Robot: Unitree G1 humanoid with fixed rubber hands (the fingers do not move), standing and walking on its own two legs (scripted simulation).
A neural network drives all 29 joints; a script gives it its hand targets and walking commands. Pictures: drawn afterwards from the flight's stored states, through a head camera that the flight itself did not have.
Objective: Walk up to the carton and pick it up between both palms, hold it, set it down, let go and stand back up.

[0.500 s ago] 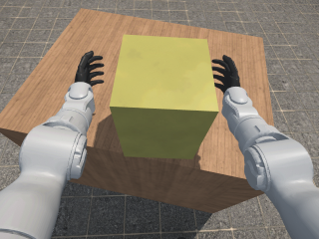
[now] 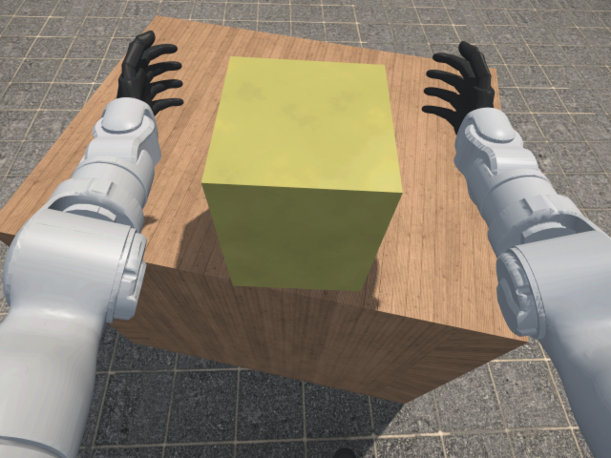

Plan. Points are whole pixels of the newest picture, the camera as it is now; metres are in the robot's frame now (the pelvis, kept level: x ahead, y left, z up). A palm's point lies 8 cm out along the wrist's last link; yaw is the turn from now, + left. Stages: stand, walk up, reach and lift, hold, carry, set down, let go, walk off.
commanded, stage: set down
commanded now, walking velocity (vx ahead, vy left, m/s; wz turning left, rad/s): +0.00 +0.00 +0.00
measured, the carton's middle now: (301, 185) +0.48 +0.02 +0.04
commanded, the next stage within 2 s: none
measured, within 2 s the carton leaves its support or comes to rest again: neither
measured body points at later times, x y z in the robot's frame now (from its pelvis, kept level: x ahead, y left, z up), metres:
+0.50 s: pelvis +0.00 +0.00 +0.01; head +0.05 +0.01 +0.46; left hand +0.48 +0.21 +0.18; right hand +0.48 -0.19 +0.17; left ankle +0.00 +0.14 -0.73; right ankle +0.03 -0.12 -0.73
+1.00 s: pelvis +0.00 +0.00 +0.01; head +0.02 +0.01 +0.46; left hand +0.43 +0.22 +0.11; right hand +0.42 -0.17 +0.11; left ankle +0.00 +0.14 -0.73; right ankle +0.03 -0.12 -0.73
